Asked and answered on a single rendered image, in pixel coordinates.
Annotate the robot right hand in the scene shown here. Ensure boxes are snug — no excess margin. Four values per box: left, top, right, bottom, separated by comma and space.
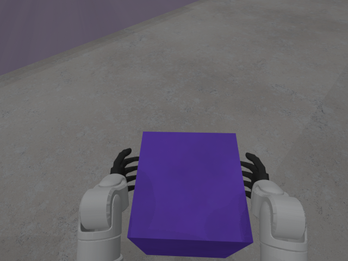
240, 153, 269, 199

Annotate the left robot forearm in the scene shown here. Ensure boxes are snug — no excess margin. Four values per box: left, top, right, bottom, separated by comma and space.
76, 173, 129, 261

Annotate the carton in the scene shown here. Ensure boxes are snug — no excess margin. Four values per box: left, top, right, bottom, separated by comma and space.
127, 132, 253, 258

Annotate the robot left hand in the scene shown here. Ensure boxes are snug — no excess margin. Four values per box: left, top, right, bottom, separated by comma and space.
110, 148, 139, 191

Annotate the right robot forearm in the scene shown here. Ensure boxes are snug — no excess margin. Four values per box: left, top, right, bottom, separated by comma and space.
251, 180, 308, 261

